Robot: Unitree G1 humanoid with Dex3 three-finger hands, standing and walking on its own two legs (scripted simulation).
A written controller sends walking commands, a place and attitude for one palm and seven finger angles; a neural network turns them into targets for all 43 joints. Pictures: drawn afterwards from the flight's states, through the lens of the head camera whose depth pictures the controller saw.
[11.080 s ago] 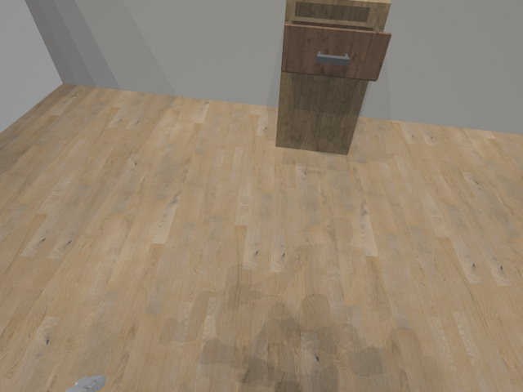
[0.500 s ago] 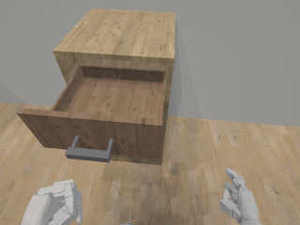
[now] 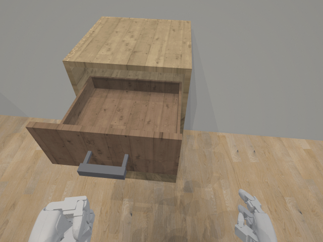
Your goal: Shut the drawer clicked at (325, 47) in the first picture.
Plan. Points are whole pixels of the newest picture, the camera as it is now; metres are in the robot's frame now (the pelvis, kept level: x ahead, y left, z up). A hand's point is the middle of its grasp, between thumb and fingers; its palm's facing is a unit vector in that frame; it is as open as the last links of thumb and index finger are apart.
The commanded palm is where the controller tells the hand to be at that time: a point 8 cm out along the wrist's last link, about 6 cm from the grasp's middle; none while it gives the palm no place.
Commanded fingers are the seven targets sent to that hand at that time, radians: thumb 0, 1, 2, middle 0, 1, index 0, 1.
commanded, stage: raise the hand and make a fist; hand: left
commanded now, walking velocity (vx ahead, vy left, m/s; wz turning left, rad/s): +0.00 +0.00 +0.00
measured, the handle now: (104, 163) +0.32 +0.18 +0.01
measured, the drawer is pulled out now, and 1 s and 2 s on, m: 0.29 0.29 0.29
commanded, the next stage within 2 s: bring the fist close to the handle in 0.16 s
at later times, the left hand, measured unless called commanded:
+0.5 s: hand (99, 224) +0.15 +0.13 +0.08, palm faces +0.01 -1.00 -0.05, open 3.3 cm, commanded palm +0.11 +0.20 +0.08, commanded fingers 0.00 0.90 0.90 -1.40 -1.60 -1.40 -1.60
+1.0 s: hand (108, 208) +0.19 +0.14 +0.03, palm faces +0.00 -1.00 -0.05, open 3.3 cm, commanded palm +0.16 +0.20 +0.03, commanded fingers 0.00 0.90 0.90 -1.40 -1.60 -1.40 -1.60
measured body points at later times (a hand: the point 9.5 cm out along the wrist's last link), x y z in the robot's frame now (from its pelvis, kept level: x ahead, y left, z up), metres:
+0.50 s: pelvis +0.00 -0.02 -0.01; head +0.02 -0.02 +0.44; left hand +0.14 +0.19 +0.08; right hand +0.20 -0.24 -0.06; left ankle +0.02 +0.07 -0.69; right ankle +0.01 -0.10 -0.69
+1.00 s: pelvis +0.00 -0.03 -0.03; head +0.06 -0.02 +0.42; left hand +0.19 +0.19 +0.04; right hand +0.19 -0.26 -0.10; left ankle +0.02 +0.07 -0.69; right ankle +0.01 -0.10 -0.69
